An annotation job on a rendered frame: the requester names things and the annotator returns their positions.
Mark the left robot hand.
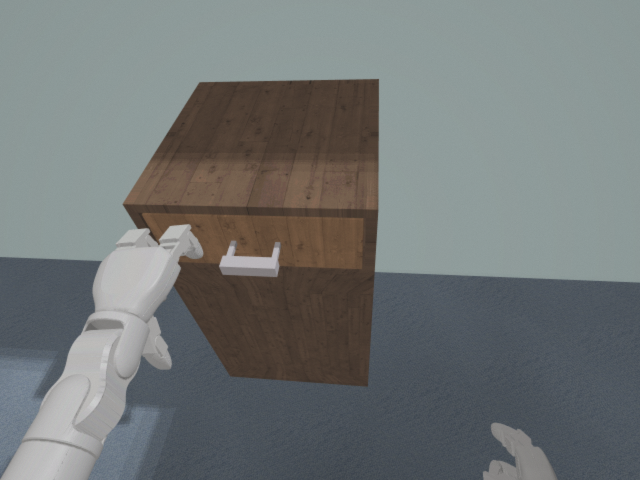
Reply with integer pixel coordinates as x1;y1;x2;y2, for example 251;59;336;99
92;224;203;370

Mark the cabinet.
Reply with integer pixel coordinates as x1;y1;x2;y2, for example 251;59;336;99
123;79;379;387

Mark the right robot hand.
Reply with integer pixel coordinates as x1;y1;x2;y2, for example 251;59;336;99
483;423;558;480

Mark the robot left forearm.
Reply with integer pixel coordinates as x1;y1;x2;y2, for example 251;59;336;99
0;310;150;480

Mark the handle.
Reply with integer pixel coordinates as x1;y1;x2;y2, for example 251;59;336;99
219;241;281;277

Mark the drawer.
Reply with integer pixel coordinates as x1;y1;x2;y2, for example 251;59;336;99
142;213;364;269

